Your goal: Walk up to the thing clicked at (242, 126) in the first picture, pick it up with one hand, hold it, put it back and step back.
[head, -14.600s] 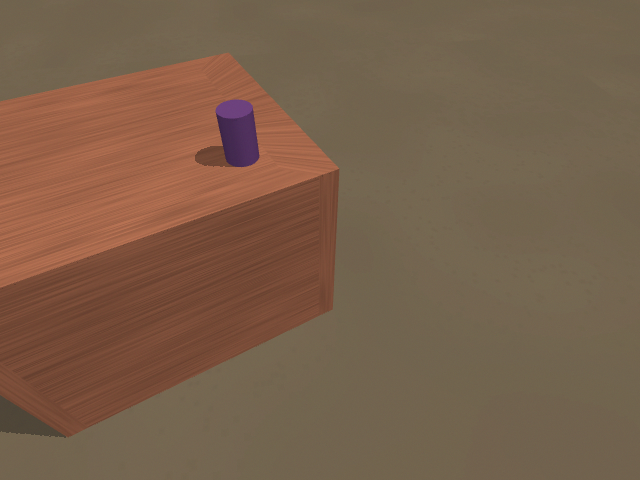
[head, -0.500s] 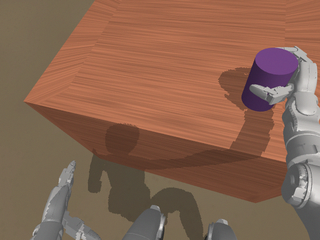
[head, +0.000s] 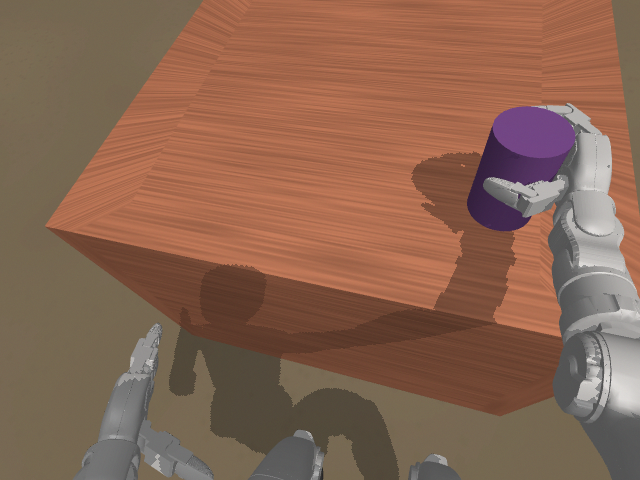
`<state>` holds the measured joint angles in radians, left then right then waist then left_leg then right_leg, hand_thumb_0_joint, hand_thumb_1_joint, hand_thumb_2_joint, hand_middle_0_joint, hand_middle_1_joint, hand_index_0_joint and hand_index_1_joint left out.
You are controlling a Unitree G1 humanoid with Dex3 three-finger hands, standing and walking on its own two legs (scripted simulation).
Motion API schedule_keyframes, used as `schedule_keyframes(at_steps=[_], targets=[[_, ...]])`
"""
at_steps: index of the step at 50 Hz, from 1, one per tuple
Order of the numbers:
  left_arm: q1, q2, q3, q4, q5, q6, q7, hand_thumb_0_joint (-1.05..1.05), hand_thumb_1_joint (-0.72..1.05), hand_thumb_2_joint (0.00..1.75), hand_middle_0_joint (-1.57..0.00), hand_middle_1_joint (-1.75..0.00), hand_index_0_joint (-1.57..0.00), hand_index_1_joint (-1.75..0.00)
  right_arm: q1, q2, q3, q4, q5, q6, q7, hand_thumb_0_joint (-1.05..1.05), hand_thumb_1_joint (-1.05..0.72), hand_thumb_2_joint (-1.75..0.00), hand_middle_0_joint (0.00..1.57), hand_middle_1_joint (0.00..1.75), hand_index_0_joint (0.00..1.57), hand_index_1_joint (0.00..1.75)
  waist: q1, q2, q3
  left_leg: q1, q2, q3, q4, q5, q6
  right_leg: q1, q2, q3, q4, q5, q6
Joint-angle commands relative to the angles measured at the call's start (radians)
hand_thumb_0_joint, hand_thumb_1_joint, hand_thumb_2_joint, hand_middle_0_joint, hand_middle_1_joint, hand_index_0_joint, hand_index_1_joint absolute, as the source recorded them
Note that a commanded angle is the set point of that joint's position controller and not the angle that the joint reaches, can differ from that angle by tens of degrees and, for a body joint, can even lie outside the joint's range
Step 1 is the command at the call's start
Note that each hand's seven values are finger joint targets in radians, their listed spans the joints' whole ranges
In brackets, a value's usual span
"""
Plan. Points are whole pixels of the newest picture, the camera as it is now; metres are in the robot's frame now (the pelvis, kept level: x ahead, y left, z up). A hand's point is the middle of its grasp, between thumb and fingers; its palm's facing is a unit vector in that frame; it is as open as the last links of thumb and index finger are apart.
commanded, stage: lift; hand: right
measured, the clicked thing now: (513, 173) +0.51 -0.14 +0.04
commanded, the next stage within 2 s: hold in 1.46 s
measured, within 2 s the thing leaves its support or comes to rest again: neither
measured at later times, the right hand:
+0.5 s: hand (547, 176) +0.45 -0.15 +0.11, palm faces +0.07 +1.00 -0.03, open 11.7 cm
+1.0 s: hand (582, 215) +0.37 -0.15 +0.16, palm faces +0.08 +1.00 -0.04, open 11.7 cm
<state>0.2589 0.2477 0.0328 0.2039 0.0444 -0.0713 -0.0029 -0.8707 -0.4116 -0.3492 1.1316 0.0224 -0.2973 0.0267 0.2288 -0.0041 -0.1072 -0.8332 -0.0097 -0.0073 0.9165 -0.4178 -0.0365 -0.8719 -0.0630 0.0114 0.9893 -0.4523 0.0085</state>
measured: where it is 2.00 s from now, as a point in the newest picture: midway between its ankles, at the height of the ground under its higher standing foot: outside the picture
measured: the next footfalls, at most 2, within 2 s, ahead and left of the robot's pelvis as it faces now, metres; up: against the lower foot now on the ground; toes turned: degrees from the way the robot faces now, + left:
none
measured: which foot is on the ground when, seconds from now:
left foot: down 0.00-1.00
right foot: down 0.00-1.00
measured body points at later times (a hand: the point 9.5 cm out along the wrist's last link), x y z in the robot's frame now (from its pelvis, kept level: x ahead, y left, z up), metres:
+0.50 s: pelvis +0.00 +0.00 +0.02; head +0.06 -0.01 +0.47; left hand +0.16 +0.26 -0.02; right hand +0.45 -0.20 +0.11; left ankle +0.01 +0.15 -0.68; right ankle +0.00 -0.12 -0.68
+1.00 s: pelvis -0.01 +0.01 +0.04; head -0.01 +0.02 +0.49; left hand +0.16 +0.27 -0.01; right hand +0.36 -0.20 +0.17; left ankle +0.01 +0.15 -0.68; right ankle +0.00 -0.12 -0.68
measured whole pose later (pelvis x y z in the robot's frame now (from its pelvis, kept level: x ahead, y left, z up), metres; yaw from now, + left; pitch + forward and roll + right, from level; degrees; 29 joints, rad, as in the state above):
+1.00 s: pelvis -0.01 +0.01 +0.04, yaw -1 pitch +3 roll +0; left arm 0.28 0.22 0.06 0.42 -0.01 -0.13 0.09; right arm -0.35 -0.24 -0.17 0.39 0.16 0.03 0.04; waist 0.05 -0.03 -0.06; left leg -0.39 0.02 -0.02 0.67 -0.32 -0.03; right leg -0.40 -0.04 -0.01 0.68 -0.32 0.02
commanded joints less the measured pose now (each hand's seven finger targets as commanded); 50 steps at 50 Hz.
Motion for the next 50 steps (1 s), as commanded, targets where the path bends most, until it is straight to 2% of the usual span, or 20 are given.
schedule_keyframes(at_steps=[1,4,7,10,13,15,16,19,21,22,24,25,27,29,30,33,35,39,41,50], targets=[[-0.068,0.153,0.069,-0.260,-0.008,-0.060,0.015,0.00,-0.54,0.06,-0.04,-0.05,-0.04,-0.05,-0.762,-0.328,-0.062,-0.515,0.034,-0.143,0.013,0.00,0.12,-1.31,1.20,1.44,1.26,1.44,0.003,-0.245,-0.786,0.213,-0.041,0.039,-0.065,0.494,0.040,0.601,0.034,0.011,-0.048,0.643,-0.011],[0.083,0.090,0.030,-0.080,-0.009,-0.038,0.003,0.00,-0.54,0.06,-0.04,-0.05,-0.04,-0.05,-0.527,-0.175,-0.004,-0.274,0.049,-0.104,0.023,0.00,0.11,-1.35,1.23,1.47,1.30,1.47,0.002,-0.190,-0.532,0.195,-0.043,0.043,-0.088,0.472,0.043,0.474,0.050,0.001,-0.078,0.586,-0.012],[-0.029,0.147,0.075,-0.264,-0.011,-0.056,0.010,0.00,-0.54,0.06,-0.04,-0.05,-0.04,-0.05,-0.711,-0.344,-0.076,-0.586,0.042,-0.130,0.005,0.00,0.09,-1.33,1.22,1.46,1.29,1.46,-0.042,-0.268,-0.808,0.290,-0.032,0.027,-0.079,0.528,0.040,0.603,0.044,-0.008,-0.076,0.634,-0.010],[0.100,0.111,0.072,-0.079,-0.017,-0.036,0.006,0.00,-0.54,0.06,-0.04,-0.05,-0.04,-0.05,-0.450,-0.130,0.023,-0.346,0.062,-0.077,0.015,0.00,0.12,-1.33,1.22,1.46,1.28,1.46,-0.007,-0.166,-0.503,0.211,-0.043,0.047,-0.114,0.446,0.043,0.501,0.048,-0.002,-0.115,0.559,-0.014],[0.003,0.222,0.162,-0.217,-0.016,-0.054,0.027,0.00,-0.55,0.07,-0.04,-0.04,-0.04,-0.05,-0.722,-0.337,-0.059,-0.783,0.067,-0.108,-0.011,0.00,0.04,-1.32,1.23,1.45,1.29,1.45,-0.063,-0.275,-0.801,0.290,-0.040,0.035,-0.109,0.476,0.047,0.679,0.033,0.003,-0.122,0.651,-0.001],[0.084,0.121,0.072,-0.089,-0.020,-0.040,0.018,0.00,-0.54,0.07,-0.04,-0.04,-0.03,-0.05,-0.334,-0.080,0.041,-0.399,0.081,-0.034,-0.002,0.00,0.10,-1.33,1.24,1.47,1.31,1.47,-0.053,-0.109,-0.503,0.254,-0.050,0.059,-0.139,0.419,0.045,0.549,0.040,0.008,-0.157,0.579,-0.006],[0.051,0.061,0.026,-0.055,-0.029,-0.044,0.013,0.00,-0.55,0.07,-0.04,-0.04,-0.03,-0.05,-0.326,-0.007,0.071,-0.347,0.092,-0.031,0.004,0.00,0.12,-1.31,1.22,1.45,1.29,1.45,-0.047,-0.040,-0.390,0.251,-0.047,0.060,-0.159,0.388,0.045,0.463,0.046,0.004,-0.182,0.491,-0.013],[-0.091,0.160,0.102,-0.233,-0.026,-0.075,0.042,0.00,-0.54,0.07,-0.04,-0.04,-0.03,-0.04,-0.611,-0.273,-0.033,-0.803,0.073,-0.071,-0.013,0.00,0.04,-1.29,1.23,1.43,1.28,1.43,-0.112,-0.173,-0.761,0.389,-0.026,0.030,-0.149,0.461,0.041,0.634,0.045,-0.019,-0.179,0.502,-0.015],[0.159,0.080,0.049,0.020,-0.027,-0.046,0.034,0.00,-0.53,0.06,-0.04,-0.04,-0.04,-0.04,-0.226,-0.049,0.076,-0.525,0.093,0.000,0.008,0.00,0.10,-1.31,1.23,1.45,1.29,1.45,-0.099,-0.128,-0.449,0.320,-0.037,0.046,-0.183,0.418,0.043,0.561,0.052,-0.017,-0.207,0.499,-0.012],[0.133,0.025,0.006,0.051,-0.033,-0.047,0.029,0.00,-0.53,0.06,-0.04,-0.04,-0.04,-0.04,-0.247,0.024,0.116,-0.541,0.109,0.004,0.014,0.00,0.12,-1.29,1.21,1.43,1.27,1.43,-0.091,-0.090,-0.367,0.298,-0.036,0.048,-0.197,0.392,0.042,0.536,0.051,-0.013,-0.227,0.484,-0.010],[-0.092,0.108,0.070,-0.203,-0.035,-0.087,0.047,0.00,-0.53,0.06,-0.03,-0.04,-0.03,-0.04,-0.524,-0.208,0.002,-0.974,0.100,-0.035,-0.010,0.00,0.03,-1.27,1.22,1.40,1.27,1.40,-0.131,-0.222,-0.737,0.403,-0.021,0.033,-0.177,0.487,0.041,0.738,0.039,-0.019,-0.207,0.630,-0.002],[0.071,0.150,0.117,-0.024,-0.028,-0.065,0.057,0.00,-0.53,0.05,-0.03,-0.04,-0.03,-0.04,-0.418,-0.218,0.003,-0.895,0.102,0.000,-0.014,0.00,-0.04,-1.28,1.25,1.42,1.30,1.42,-0.130,-0.213,-0.621,0.377,-0.026,0.037,-0.191,0.470,0.041,0.712,0.042,-0.022,-0.213,0.602,-0.003],[0.114,0.083,0.073,0.095,-0.040,-0.052,0.051,0.00,-0.53,0.06,-0.04,-0.05,-0.04,-0.05,-0.149,-0.007,0.093,-0.661,0.130,0.065,-0.006,0.00,0.05,-1.31,1.24,1.45,1.30,1.45,-0.105,-0.076,-0.314,0.351,-0.028,0.047,-0.235,0.399,0.037,0.556,0.051,-0.024,-0.275,0.445,-0.012],[-0.094,0.091,0.064,-0.083,-0.044,-0.090,0.063,0.00,-0.54,0.06,-0.03,-0.04,-0.03,-0.04,-0.432,-0.096,0.057,-0.993,0.137,0.032,-0.023,0.00,0.02,-1.30,1.25,1.44,1.30,1.44,-0.129,-0.148,-0.530,0.404,-0.017,0.038,-0.236,0.412,0.036,0.677,0.037,-0.022,-0.285,0.467,-0.009],[-0.023,0.168,0.139,-0.040,-0.039,-0.085,0.079,0.00,-0.54,0.06,-0.03,-0.04,-0.03,-0.04,-0.419,-0.136,0.062,-1.051,0.132,0.046,-0.029,0.00,-0.01,-1.30,1.25,1.44,1.30,1.44,-0.128,-0.149,-0.537,0.410,-0.016,0.036,-0.242,0.412,0.038,0.704,0.041,-0.027,-0.282,0.458,-0.012],[0.010,0.072,0.055,0.055,-0.053,-0.077,0.075,0.00,-0.53,0.06,-0.03,-0.04,-0.03,-0.04,-0.083,0.025,0.113,-0.780,0.149,0.116,-0.015,0.00,0.08,-1.29,1.23,1.44,1.29,1.44,-0.133,0.020,-0.290,0.421,-0.020,0.050,-0.278,0.379,0.030,0.588,0.045,-0.022,-0.327,0.381,-0.022],[-0.155,0.164,0.126,-0.114,-0.056,-0.103,0.096,0.00,-0.53,0.05,-0.03,-0.04,-0.03,-0.04,-0.294,-0.090,0.066,-1.039,0.153,0.094,-0.016,0.00,0.05,-1.29,1.24,1.44,1.30,1.44,-0.142,-0.011,-0.506,0.493,-0.004,0.036,-0.271,0.440,0.021,0.695,0.046,-0.032,-0.316,0.426,-0.023],[-0.011,0.048,0.032,0.043,-0.065,-0.092,0.093,0.00,-0.53,0.05,-0.03,-0.04,-0.03,-0.04,-0.063,0.033,0.128,-0.903,0.169,0.162,0.002,0.00,0.07,-1.28,1.22,1.43,1.28,1.43,-0.162,0.008,-0.276,0.453,-0.006,0.047,-0.302,0.384,0.023,0.655,0.048,-0.029,-0.360,0.381,-0.020],[-0.072,0.086,0.064,-0.010,-0.061,-0.105,0.102,0.00,-0.53,0.05,-0.03,-0.04,-0.03,-0.04,-0.182,-0.053,0.082,-1.061,0.175,0.155,0.003,0.00,0.06,-1.26,1.21,1.41,1.27,1.41,-0.173,-0.035,-0.369,0.496,0.005,0.037,-0.309,0.399,0.019,0.688,0.053,-0.040,-0.361,0.379,-0.020],[-0.046,0.103,0.086,0.075,-0.064,-0.120,0.110,0.00,-0.54,0.05,-0.03,-0.04,-0.03,-0.04,-0.008,-0.057,0.065,-1.169,0.199,0.218,0.008,0.00,0.01,-1.27,1.23,1.42,1.28,1.42,-0.179,-0.033,-0.259,0.503,0.004,0.039,-0.346,0.349,0.020,0.682,0.054,-0.037,-0.404,0.318,-0.019]])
